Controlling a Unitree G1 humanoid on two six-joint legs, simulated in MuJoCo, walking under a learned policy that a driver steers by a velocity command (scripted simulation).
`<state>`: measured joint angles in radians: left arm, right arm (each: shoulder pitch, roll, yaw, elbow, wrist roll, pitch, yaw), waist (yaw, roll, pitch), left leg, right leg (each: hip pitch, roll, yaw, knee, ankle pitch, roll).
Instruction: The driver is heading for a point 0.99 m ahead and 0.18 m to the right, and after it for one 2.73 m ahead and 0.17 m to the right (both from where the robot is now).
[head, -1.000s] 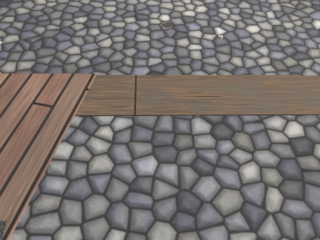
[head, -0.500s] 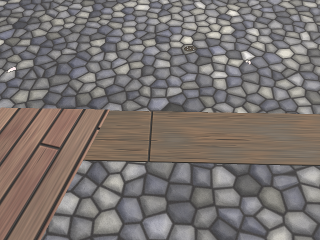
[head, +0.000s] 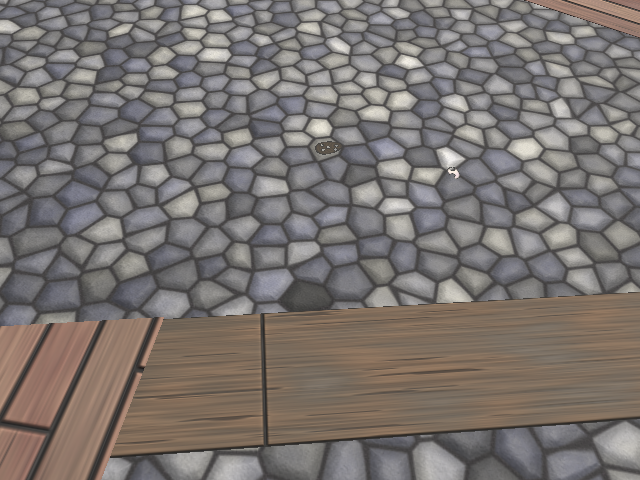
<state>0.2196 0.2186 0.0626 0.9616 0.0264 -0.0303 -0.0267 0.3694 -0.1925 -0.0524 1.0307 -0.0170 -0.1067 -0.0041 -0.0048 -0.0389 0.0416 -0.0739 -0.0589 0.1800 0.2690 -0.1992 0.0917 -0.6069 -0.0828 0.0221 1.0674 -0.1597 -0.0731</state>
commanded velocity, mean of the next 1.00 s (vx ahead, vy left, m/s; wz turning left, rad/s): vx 0.50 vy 0.00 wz -0.30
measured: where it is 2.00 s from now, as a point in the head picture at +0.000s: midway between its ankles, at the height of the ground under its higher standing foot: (402, 394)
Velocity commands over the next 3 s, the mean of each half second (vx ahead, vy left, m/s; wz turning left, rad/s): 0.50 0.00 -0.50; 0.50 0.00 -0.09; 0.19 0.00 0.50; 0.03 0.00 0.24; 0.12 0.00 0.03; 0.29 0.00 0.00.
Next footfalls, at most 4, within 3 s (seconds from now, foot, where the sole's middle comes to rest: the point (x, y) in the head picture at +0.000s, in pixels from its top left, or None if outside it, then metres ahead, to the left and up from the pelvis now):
0.28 right None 0.29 -0.10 -0.78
0.84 left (359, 405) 0.66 -0.08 -0.78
1.36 right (436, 345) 0.81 -0.27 -0.78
1.82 left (354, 387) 0.70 -0.07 -0.78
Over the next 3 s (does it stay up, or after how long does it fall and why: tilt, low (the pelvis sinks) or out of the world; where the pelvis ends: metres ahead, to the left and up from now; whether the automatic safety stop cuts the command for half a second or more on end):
stays up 0.85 -0.11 -0.01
